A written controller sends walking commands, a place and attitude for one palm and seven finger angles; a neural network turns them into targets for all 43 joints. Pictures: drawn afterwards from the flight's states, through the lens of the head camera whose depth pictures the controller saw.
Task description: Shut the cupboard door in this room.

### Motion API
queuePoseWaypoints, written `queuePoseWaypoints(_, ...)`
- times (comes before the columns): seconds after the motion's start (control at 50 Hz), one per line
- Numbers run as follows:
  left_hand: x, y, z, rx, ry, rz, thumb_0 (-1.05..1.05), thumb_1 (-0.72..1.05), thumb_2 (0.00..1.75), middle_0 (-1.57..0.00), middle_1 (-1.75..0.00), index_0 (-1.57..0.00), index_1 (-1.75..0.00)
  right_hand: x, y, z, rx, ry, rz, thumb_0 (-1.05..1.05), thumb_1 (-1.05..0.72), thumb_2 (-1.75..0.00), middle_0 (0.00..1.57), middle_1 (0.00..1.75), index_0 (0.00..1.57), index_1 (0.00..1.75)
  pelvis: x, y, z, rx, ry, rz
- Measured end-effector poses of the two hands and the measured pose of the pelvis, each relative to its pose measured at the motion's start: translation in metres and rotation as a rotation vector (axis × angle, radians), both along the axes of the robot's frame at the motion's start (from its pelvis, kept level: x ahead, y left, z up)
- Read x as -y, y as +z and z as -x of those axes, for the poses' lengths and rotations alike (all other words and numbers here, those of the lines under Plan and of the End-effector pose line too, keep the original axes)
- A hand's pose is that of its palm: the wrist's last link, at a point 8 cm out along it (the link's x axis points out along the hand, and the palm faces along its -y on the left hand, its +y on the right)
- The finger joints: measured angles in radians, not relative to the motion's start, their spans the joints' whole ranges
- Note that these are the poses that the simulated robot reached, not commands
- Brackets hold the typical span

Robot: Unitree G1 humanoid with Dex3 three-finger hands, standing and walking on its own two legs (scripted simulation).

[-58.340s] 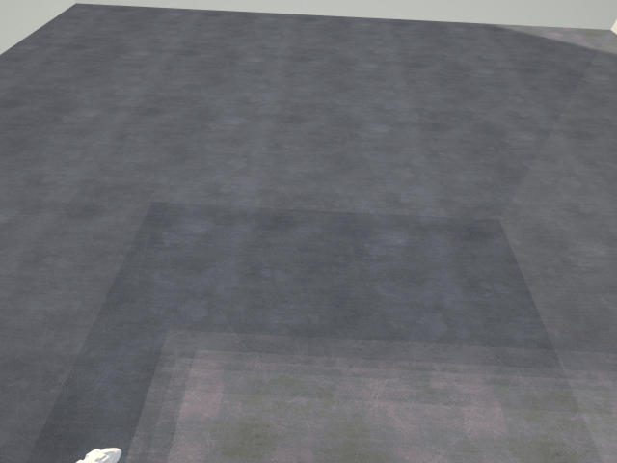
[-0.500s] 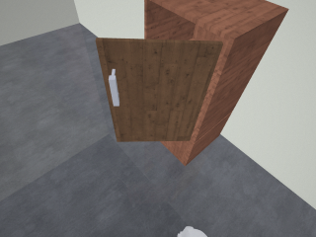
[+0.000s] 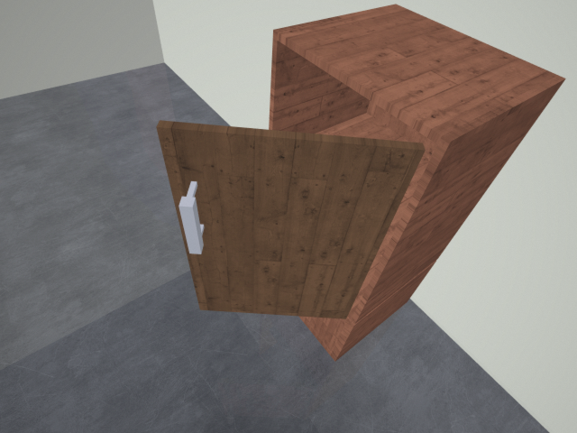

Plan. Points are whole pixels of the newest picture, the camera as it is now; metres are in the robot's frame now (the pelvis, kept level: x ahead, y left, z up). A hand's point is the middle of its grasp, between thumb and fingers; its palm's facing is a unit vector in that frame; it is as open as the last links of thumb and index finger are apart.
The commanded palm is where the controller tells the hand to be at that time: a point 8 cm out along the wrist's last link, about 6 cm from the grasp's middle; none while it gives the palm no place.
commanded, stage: come to a stop and stand still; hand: left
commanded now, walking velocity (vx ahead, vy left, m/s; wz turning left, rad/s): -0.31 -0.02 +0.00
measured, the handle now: (194, 218) +0.45 +0.21 -0.01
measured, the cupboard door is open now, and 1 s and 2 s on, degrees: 51 51 51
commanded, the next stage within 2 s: look again from close up in 0.74 s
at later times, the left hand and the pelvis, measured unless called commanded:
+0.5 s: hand out of the picture +0.04 +0.16 -0.16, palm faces -0.01 -0.96 -0.29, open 7.4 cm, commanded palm none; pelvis -0.02 -0.04 -0.01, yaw -2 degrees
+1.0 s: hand out of the picture -0.02 +0.15 -0.17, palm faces -0.04 -0.98 -0.21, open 7.4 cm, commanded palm none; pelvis -0.03 -0.03 +0.00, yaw -2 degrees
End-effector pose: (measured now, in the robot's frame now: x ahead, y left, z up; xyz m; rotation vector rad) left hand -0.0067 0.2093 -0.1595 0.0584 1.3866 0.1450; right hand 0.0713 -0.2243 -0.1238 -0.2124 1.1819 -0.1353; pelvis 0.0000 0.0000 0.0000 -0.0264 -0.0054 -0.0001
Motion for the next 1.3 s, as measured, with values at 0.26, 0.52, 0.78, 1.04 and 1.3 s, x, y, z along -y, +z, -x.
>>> queuePoseWaypoints(0.26,-0.022,0.019,-0.023,-0.012,-0.024,-0.126,0.01,0.91,0.90,-0.20,-0.30,-0.20,-0.30,0.010,-0.018,-0.011,-0.042,-0.021,-0.036,0.00,-0.91,-0.89,0.21,0.30,0.21,0.30,0.012,-0.002,0.003,-0.017,-0.017,-0.037)
queuePoseWaypoints(0.52,0.010,0.028,-0.038,0.188,-0.127,-0.161,0.01,0.90,0.90,-0.20,-0.30,-0.20,-0.30,0.064,-0.017,0.032,0.016,-0.098,-0.037,0.01,-0.91,-0.90,0.20,0.30,0.20,0.30,0.042,-0.008,0.023,0.025,-0.025,-0.024)
queuePoseWaypoints(0.78,0.023,0.025,-0.035,0.207,-0.135,-0.072,0.00,0.91,0.90,-0.20,-0.30,-0.20,-0.30,0.041,-0.009,0.093,-0.091,-0.071,-0.042,0.00,-0.91,-0.90,0.20,0.30,0.20,0.30,0.038,0.002,0.038,0.014,-0.027,-0.021)
queuePoseWaypoints(1.04,0.005,0.018,0.018,-0.001,-0.107,-0.079,0.01,0.90,0.90,-0.20,-0.30,-0.20,-0.30,0.028,-0.011,0.124,-0.229,-0.093,-0.044,0.00,-0.91,-0.90,0.20,0.30,0.20,0.30,0.028,0.005,0.029,0.007,-0.029,-0.022)
queuePoseWaypoints(1.3,0.010,0.012,0.013,-0.023,-0.092,-0.042,0.01,0.90,0.90,-0.20,-0.30,-0.20,-0.30,0.018,-0.011,0.082,-0.168,-0.075,-0.029,0.01,-0.92,-0.90,0.20,0.30,0.20,0.30,0.018,0.005,0.015,0.015,-0.030,-0.022)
